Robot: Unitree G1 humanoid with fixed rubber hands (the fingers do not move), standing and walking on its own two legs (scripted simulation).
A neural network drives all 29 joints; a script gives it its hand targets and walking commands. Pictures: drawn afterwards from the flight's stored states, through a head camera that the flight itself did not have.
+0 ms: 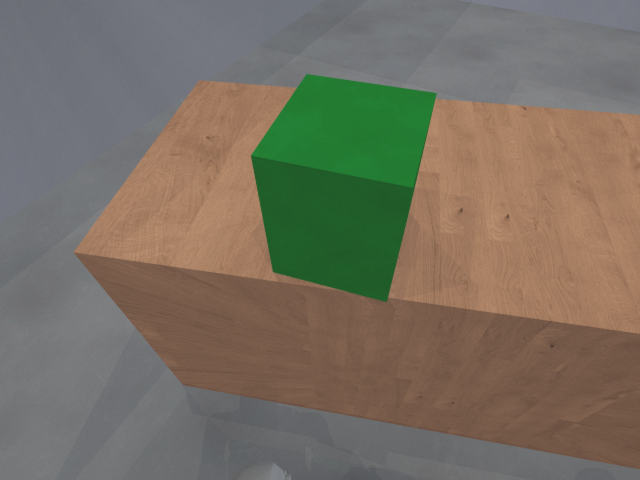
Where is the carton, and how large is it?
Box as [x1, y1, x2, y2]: [251, 74, 436, 301]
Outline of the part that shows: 306,74 251,155 272,269 274,272 386,301 436,93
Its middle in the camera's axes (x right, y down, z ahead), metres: +0.05 -0.09 +0.62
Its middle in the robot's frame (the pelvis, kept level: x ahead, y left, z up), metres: +0.53 -0.02 +0.04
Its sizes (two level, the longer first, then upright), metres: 0.210 0.200 0.250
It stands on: a pedestal, 0.69 m high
